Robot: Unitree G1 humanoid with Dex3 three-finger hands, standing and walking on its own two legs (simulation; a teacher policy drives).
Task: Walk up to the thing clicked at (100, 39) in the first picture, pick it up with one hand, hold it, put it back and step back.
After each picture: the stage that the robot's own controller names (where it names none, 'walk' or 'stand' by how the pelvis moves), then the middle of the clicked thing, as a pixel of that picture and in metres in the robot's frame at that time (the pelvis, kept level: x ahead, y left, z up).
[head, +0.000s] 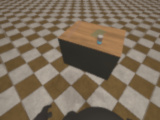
stand; (99, 39) +0.97 -0.09 -0.11
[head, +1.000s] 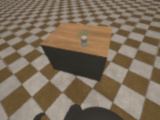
walk; (84, 41) +0.85 +0.16 -0.08
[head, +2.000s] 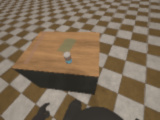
stand; (67, 58) +0.53 +0.26 -0.09
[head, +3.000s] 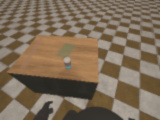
stand; (67, 63) +0.51 +0.23 -0.11
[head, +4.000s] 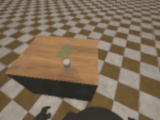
stand; (67, 65) +0.49 +0.23 -0.11
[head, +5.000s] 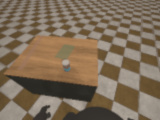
stand; (66, 65) +0.48 +0.24 -0.11
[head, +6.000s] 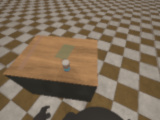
stand; (66, 65) +0.47 +0.24 -0.11
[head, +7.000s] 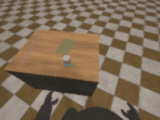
rise first; (67, 61) +0.49 +0.24 -0.11
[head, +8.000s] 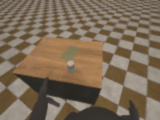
rise first; (71, 66) +0.48 +0.22 -0.11
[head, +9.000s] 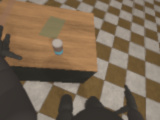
go down; (58, 47) +0.51 +0.21 -0.03
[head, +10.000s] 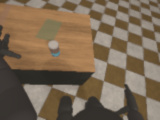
go down; (54, 49) +0.51 +0.22 -0.03
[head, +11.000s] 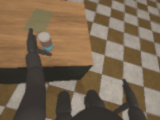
close in; (46, 42) +0.52 +0.23 +0.02
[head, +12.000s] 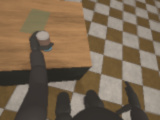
lift; (45, 42) +0.52 +0.22 +0.02
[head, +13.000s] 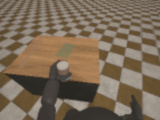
lift; (63, 71) +0.30 +0.18 +0.11
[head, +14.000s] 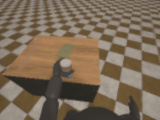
hold; (66, 68) +0.32 +0.16 +0.09
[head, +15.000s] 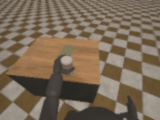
hold; (67, 65) +0.33 +0.16 +0.12
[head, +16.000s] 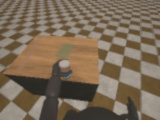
hold; (65, 69) +0.33 +0.18 +0.07
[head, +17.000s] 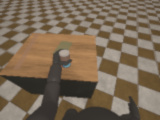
crouch; (65, 59) +0.40 +0.18 +0.09
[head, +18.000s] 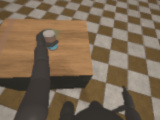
lower; (51, 40) +0.52 +0.22 +0.09
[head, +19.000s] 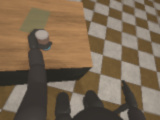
lower; (44, 41) +0.52 +0.23 +0.02
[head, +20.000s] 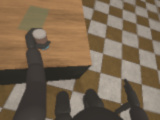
lower; (42, 40) +0.53 +0.23 +0.02
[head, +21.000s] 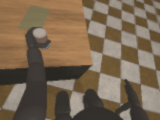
lower; (42, 39) +0.53 +0.23 +0.02
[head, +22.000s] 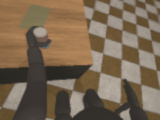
rest; (42, 38) +0.53 +0.23 +0.02
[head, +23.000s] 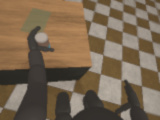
withdraw; (43, 43) +0.52 +0.23 +0.01
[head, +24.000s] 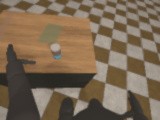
sink last; (56, 51) +0.50 +0.22 -0.02
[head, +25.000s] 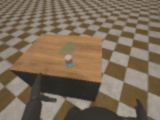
stand; (69, 61) +0.51 +0.23 -0.05
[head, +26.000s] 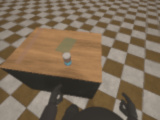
stand; (67, 59) +0.49 +0.22 -0.04
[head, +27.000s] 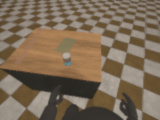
stand; (67, 59) +0.49 +0.23 -0.04
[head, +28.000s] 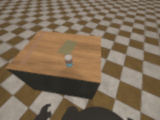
stand; (68, 61) +0.50 +0.22 -0.08
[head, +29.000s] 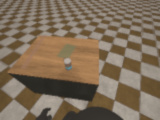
stand; (68, 64) +0.50 +0.23 -0.11
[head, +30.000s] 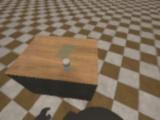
stand; (66, 64) +0.49 +0.24 -0.11
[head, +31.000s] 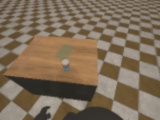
stand; (66, 65) +0.48 +0.24 -0.11
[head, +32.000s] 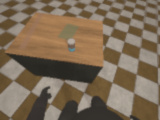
walk; (71, 45) +0.60 +0.19 -0.08
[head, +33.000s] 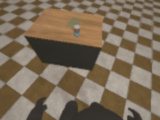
walk; (76, 31) +0.87 +0.22 -0.10
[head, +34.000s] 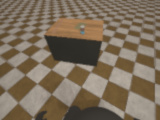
stand; (82, 30) +1.16 +0.22 -0.09
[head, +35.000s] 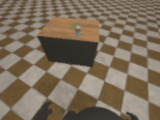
stand; (78, 30) +1.11 +0.23 -0.11
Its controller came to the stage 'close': yes
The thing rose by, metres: 0.24
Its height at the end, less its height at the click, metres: +0.00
